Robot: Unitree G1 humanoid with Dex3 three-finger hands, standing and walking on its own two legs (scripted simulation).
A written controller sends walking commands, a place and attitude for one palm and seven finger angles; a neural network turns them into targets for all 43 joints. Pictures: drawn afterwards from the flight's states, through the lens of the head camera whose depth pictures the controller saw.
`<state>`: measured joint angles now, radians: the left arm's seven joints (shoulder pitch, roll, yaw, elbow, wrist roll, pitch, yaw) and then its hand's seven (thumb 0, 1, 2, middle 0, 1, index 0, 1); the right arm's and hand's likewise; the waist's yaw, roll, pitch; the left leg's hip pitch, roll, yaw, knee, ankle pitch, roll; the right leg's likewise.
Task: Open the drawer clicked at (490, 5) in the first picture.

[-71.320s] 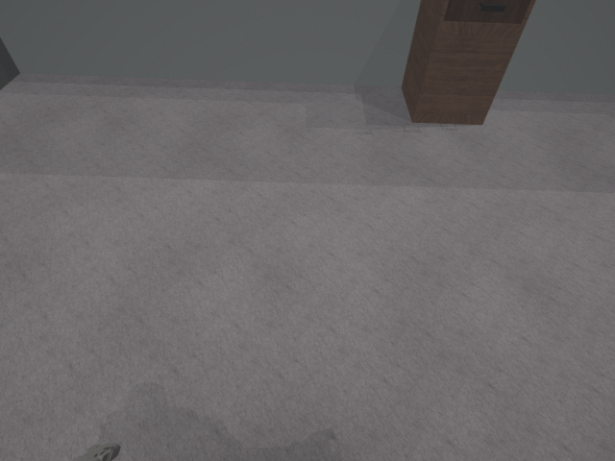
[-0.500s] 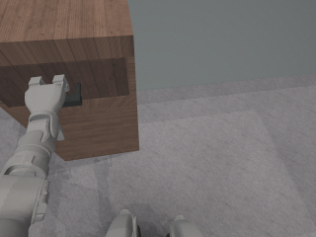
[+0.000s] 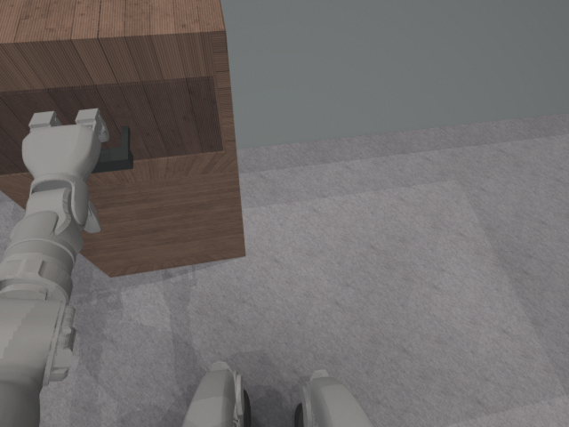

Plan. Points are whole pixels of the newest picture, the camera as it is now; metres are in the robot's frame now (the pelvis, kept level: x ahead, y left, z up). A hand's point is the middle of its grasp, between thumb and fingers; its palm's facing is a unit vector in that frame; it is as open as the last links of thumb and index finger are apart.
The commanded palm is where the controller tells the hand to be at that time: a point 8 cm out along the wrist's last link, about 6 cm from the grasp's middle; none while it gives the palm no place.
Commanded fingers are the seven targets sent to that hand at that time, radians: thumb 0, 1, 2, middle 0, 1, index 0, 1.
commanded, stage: lower the fingers behind the handle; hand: left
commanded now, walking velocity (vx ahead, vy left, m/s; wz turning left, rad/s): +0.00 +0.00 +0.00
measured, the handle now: (96, 148) +0.53 +0.28 +0.00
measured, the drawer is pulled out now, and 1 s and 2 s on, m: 0.00 0.00 0.00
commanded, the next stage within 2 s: lift the fingers back up to retry in 0.02 s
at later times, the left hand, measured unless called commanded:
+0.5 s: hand (79, 166) +0.48 +0.28 +0.02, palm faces -0.07 -0.04 -1.00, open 13.8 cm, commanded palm +0.47 +0.27 +0.09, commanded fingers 0.00 -0.50 0.30 -0.30 -1.20 -0.30 -1.20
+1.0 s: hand (63, 162) +0.47 +0.28 +0.05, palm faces -0.07 -0.05 -1.00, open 13.8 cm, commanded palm +0.46 +0.28 +0.11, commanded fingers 0.00 -0.50 0.30 -0.30 -1.20 -0.30 -1.20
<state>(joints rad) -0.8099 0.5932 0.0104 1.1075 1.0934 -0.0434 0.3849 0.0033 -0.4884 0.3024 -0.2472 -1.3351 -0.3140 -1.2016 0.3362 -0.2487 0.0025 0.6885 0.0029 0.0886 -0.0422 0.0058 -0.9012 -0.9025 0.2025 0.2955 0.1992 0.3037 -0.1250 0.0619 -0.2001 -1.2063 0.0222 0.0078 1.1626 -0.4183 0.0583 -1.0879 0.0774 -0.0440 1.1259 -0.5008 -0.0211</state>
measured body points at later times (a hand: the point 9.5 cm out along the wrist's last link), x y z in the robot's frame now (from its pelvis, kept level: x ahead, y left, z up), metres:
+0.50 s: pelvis +0.02 +0.00 +0.03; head +0.14 +0.02 +0.46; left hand +0.48 +0.28 +0.08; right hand +0.04 -0.27 -0.09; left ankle +0.06 +0.08 -0.64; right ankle +0.01 -0.11 -0.64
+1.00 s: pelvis +0.05 +0.01 +0.06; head +0.13 +0.01 +0.50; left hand +0.46 +0.28 +0.11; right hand +0.10 -0.27 -0.07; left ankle +0.06 +0.08 -0.64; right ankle +0.01 -0.11 -0.64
